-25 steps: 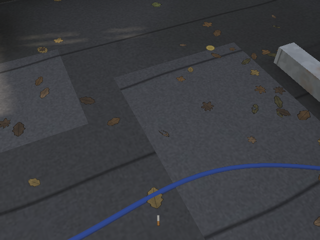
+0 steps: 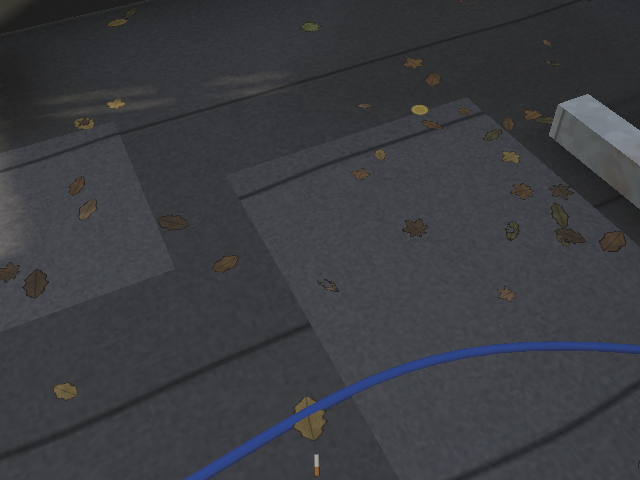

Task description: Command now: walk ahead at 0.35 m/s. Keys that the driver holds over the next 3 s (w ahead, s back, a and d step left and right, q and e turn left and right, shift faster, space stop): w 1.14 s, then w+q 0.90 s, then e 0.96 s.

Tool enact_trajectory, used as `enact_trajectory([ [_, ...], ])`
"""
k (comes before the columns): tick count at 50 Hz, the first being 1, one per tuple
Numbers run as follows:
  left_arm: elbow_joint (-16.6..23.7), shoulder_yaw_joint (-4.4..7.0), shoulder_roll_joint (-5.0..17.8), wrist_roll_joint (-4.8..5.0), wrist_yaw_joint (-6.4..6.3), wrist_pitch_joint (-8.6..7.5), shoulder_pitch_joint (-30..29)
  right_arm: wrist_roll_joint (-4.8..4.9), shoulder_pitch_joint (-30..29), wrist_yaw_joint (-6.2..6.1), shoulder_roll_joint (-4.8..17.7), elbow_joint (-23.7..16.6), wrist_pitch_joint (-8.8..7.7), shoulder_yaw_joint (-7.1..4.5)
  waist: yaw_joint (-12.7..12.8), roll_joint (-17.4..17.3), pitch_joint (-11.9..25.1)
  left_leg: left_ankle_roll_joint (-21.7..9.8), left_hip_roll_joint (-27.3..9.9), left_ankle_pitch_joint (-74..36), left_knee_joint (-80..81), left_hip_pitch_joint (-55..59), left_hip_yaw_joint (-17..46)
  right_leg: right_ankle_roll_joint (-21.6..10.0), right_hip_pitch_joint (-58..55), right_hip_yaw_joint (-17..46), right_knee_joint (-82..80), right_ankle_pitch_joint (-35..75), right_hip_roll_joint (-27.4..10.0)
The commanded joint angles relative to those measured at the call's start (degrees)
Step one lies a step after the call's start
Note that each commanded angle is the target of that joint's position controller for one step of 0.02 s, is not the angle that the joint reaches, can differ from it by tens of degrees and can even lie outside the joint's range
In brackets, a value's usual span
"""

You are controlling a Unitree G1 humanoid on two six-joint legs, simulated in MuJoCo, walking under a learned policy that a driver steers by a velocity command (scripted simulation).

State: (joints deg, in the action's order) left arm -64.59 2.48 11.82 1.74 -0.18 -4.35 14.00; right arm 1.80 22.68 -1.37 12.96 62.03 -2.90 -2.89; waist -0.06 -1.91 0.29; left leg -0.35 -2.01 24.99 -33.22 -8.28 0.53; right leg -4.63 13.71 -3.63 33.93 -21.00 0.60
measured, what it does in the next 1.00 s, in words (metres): walks ahead: left foot, then right foot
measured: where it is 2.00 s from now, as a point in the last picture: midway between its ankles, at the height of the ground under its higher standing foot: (314, 257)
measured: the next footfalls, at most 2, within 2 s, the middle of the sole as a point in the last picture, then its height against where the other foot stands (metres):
left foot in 0.44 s outside the picture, level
right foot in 1.00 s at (394, 398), level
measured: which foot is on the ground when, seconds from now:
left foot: down 0.00-0.00, up 0.02-0.42, down 0.44-1.00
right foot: down 0.00-0.44, up 0.46-0.98, down 1.00-1.00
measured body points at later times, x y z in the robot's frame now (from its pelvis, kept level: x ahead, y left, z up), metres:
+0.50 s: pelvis +0.24 +0.04 -0.01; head +0.28 +0.04 +0.44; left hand +0.15 +0.29 -0.15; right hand +0.46 -0.20 -0.11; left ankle +0.36 +0.13 -0.73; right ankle +0.01 -0.10 -0.66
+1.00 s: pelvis +0.53 +0.01 +0.00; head +0.56 +0.00 +0.45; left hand +0.74 +0.23 -0.10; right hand +0.47 -0.26 -0.14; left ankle +0.36 +0.13 -0.73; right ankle +0.67 -0.10 -0.73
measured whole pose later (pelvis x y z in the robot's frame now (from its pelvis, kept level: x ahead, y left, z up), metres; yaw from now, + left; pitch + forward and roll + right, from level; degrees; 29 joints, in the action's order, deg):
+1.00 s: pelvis +0.53 +0.01 +0.00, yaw +0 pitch +2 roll +2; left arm -49.7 2.5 13.0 1.2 2.0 -5.8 -0.2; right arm 0.9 23.5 -0.6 14.4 59.7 -3.8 -3.4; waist -4.0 1.2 -0.9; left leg -0.1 1.3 23.3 -16.7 5.0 -2.8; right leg -4.0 29.3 -1.6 28.1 -1.8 -2.6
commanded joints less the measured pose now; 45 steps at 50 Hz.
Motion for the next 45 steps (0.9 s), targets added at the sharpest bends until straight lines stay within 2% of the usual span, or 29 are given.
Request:
enact_trajectory([
  [1,-3.8,3.98,14.7,-0.03,0.36,-1.26,20.7,-0.27,-11.8,0.17,3.6,-9.0,-2.36,-0.19,9.8,18.5,-2.8,-0.8,3.9,-3.5,-19.4,-32.2,-4.6,-9.3,-25.1,31.8,-20.1,-3.0,-16.9],
  [2,-3.2,2.81,12.5,-1.24,0.8,-2.15,20.2,0.39,-12.7,0.08,4.1,-9.8,-3.29,-0.3,8.6,16.2,-2.1,-1.1,4.0,6.4,-32.9,-38.5,1.7,-13.4,-25.3,44.9,-23.7,-2.0,-23.3],
  [3,-1.6,1.65,8.7,-1.35,0.68,-2.84,15.5,1.37,-11.7,0.62,4.4,-9.5,-3.82,-0.42,5.6,9.6,-5.3,-2.7,0.7,3.3,-39.7,-42.9,4.7,-12.5,-24.3,40.0,-22.4,1.3,-23.2],
  [4,-0.3,0.95,6.6,-1.28,0.87,-3.13,12.7,1.36,-10.7,1.16,4.1,-8.7,-4.09,-0.33,4.1,6.8,-5.5,-4.0,-1.5,-1.8,-40.8,-43.5,4.4,-10.4,-23.3,32.5,-22.1,4.3,-20.4],
  [5,0.5,0.55,6.2,-1.2,1.15,-3.02,10.7,0.82,-11.2,1.35,4.6,-8.7,-4.34,-0.74,2.9,4.6,-6.3,-4.4,-3.3,-6.4,-38.2,-44.0,3.6,-8.6,-22.1,26.7,-22.7,9.0,-18.6],
  [6,0.8,-0.07,4.9,-1.34,1.2,-2.68,10.3,0.2,-12.4,1.54,5.7,-9.0,-4.3,-1.37,2.5,4.6,-6.4,-4.4,-4.6,-9.6,-35.0,-42.1,2.7,-6.7,-20.6,21.4,-23.2,15.8,-16.5],
  [7,0.8,-0.51,3.8,-1.55,1.01,-2.09,11.3,0.03,-12.7,1.94,5.3,-9.1,-3.99,-1.54,2.3,5.6,-5.8,-3.9,-5.0,-11.3,-32.6,-39.8,1.4,-5.7,-19.4,17.4,-23.7,19.8,-14.7],
  [9,1.0,-0.68,4.6,-1.81,0.17,-1.29,13.0,-0.16,-14.7,2.5,3.0,-9.9,-3.12,-1.12,2.3,5.9,-5.8,-2.1,-4.8,-14.3,-27.5,-38.0,-0.8,-5.7,-17.2,13.0,-25.0,24.7,-13.1],
  [12,2.5,-0.46,7.3,-2.1,-0.98,-0.85,12.1,-0.4,-24.2,2.61,0.8,-13.9,-2.74,0.19,3.4,5.6,-8.6,-0.4,-2.9,-21.5,-11.9,-32.6,-3.2,-5.6,-9.8,8.5,-28.0,25.0,-11.1],
  [15,2.1,0.18,8.9,-1.42,-1.25,-0.98,15.2,-0.01,-29.4,3.17,1.8,-16.0,-2.59,0.49,4.4,7.1,-9.6,-0.9,-0.9,-25.7,-3.2,-27.4,-4.6,-5.7,-9.4,7.2,-30.0,24.2,-12.2],
  [17,1.8,0.53,8.8,-0.75,-1.25,-0.95,15.8,0.22,-31.3,3.66,3.0,-17.2,-2.69,0.38,3.7,7.0,-10.1,-2.5,-0.9,-26.0,0.5,-27.5,-3.5,-5.1,-13.8,6.5,-28.8,27.0,-13.9],
  [18,1.9,0.77,9.0,-0.71,-1.24,-0.8,15.5,0.21,-31.2,3.92,3.8,-17.5,-2.86,0.15,2.8,7.0,-9.4,-3.5,-0.5,-25.3,1.8,-26.6,-3.3,-4.5,-16.3,6.0,-27.0,31.1,-14.7],
  [20,2.5,1.43,10.5,-1.14,-1.21,-0.25,14.0,0.08,-26.3,4.04,6.4,-16.8,-3.07,-1.13,-0.9,8.8,-4.2,-5.5,2.1,-22.6,1.8,-18.8,-4.5,-3.2,-20.2,4.9,-19.2,50.0,-15.5],
  [21,2.9,1.61,10.7,-1.51,-1.17,0.33,13.0,0.15,-19.0,3.81,8.4,-14.7,-2.96,-2.3,-4.9,9.6,0.6,-6.9,4.0,-21.3,1.4,-9.8,-5.6,-2.2,-19.9,3.5,-10.4,58.7,-14.4],
  [22,3.6,1.36,10.3,-1.79,-1.06,0.69,12.1,0.29,-9.3,3.36,10.6,-11.7,-2.6,-3.6,-9.4,9.3,6.1,-8.5,3.6,-21.6,1.4,3.9,-4.9,-0.6,-13.8,2.3,1.6,58.1,-12.1],
  [23,5.1,0.33,7.5,-2.86,-0.83,0.63,12.9,-0.54,0.4,2.66,15.1,-9.7,-2.17,-4.65,-11.1,0.7,14.0,-12.0,-8.7,-17.4,0.6,21.6,10.5,0.8,0.8,0.8,21.2,35.6,-7.8],
  [24,4.8,-1.89,-1.8,-1.51,0.02,-0.76,20.7,-1.63,2.2,3.42,16.0,-8.6,-2.35,-4.28,-5.5,-14.8,23.5,-21.3,-21.2,-1.8,12.5,34.5,41.1,3.2,18.3,6.7,40.0,-10.0,3.3],
  [25,5.6,-0.36,4.7,0.26,0.32,-2.45,14.2,-1.16,-1.3,3.61,10.7,-8.8,-2.74,-2.92,-6.9,-8.8,16.7,-18.1,-18.6,2.1,18.2,28.8,42.6,1.6,24.2,12.5,46.4,-10.4,0.6],
  [26,7.9,0.53,7.8,1.49,0.31,-3.3,8.2,-0.91,-7.2,3.55,8.5,-9.7,-3.23,-2.18,-5.3,-6.2,7.5,-15.5,-17.2,-2.4,19.0,19.5,32.7,0.6,27.4,10.3,46.5,-5.1,-2.2],
  [27,8.4,0.68,8.0,1.13,-0.28,-3.55,5.6,-1.18,-12.3,3.76,7.2,-10.7,-3.77,-1.61,-3.1,0.3,3.9,-14.3,-15.4,-11.0,20.4,10.0,25.3,0.4,24.2,9.3,43.6,0.6,-5.5],
  [28,8.4,1.29,7.7,0.2,-0.77,-3.14,5.1,-1.82,-14.6,4.06,5.8,-10.8,-4.17,-1.25,-1.1,1.4,1.8,-13.5,-13.4,-16.7,21.5,3.0,19.4,0.5,21.0,8.7,40.5,3.6,-7.4],
  [29,8.2,1.42,6.6,-0.19,-0.85,-2.29,6.9,-2.38,-15.1,4.22,4.7,-10.3,-4.4,-0.85,0.9,-0.2,1.8,-13.0,-11.6,-18.2,22.9,-0.8,15.8,0.4,17.3,9.2,38.4,5.2,-8.9],
  [30,8.1,1.45,5.4,-0.2,-0.93,-1.55,7.8,-2.3,-14.6,4.26,4.1,-9.7,-4.4,-0.68,1.7,-1.1,1.4,-13.2,-10.7,-18.4,24.3,-2.7,13.8,0.5,16.0,8.9,36.4,5.4,-9.4],
  [31,8.4,1.49,4.8,-0.2,-1.02,-0.96,7.6,-2.12,-13.5,4.02,4.5,-9.0,-4.4,-0.66,2.1,-1.4,0.4,-13.6,-10.3,-18.8,25.5,-4.5,12.0,0.9,16.1,8.4,34.4,5.2,-9.8],
  [33,10.2,1.79,5.4,-0.65,-1.22,-0.27,3.4,-2.1,-11.3,3.09,6.6,-8.1,-4.41,-0.98,1.9,-1.0,-2.2,-14.3,-10.3,-19.1,27.7,-5.9,10.2,2.2,20.0,7.7,29.5,8.5,-10.6],
  [35,12.3,2.07,6.2,-1.28,-1.22,-0.24,-2.1,-2.12,-8.6,2.06,8.1,-7.5,-4.15,-1.25,0.7,-0.1,-3.7,-14.3,-10.4,-19.9,28.7,-3.9,9.4,3.6,25.3,7.5,22.7,14.5,-10.9],
  [37,13.5,2.02,5.8,-1.48,-0.82,-0.56,-6.0,-1.96,-6.5,1.38,8.4,-7.1,-3.74,-1.26,-0.4,-0.2,-3.9,-13.1,-9.4,-21.9,28.5,-1.9,7.1,4.2,26.6,6.8,15.2,21.0,-10.2],
  [41,15.7,1.22,4.5,-1.01,0.17,-1.09,-14.3,-1.2,-1.8,0.91,9.1,-5.9,-3.3,-1.34,-3.3,-0.5,-4.6,-11.3,-8.1,-23.1,28.0,0.9,3.3,4.4,23.7,3.8,2.7,28.2,-7.2],
  [45,18.2,0.75,5.0,-0.49,1.59,-1.57,-19.8,-0.88,2.1,0.77,9.5,-4.1,-2.16,-1.73,-4.6,-0.7,-6.0,-11.1,-11.4,-25.2,24.3,9.5,3.5,3.2,25.7,3.9,-2.8,23.9,-6.1],
])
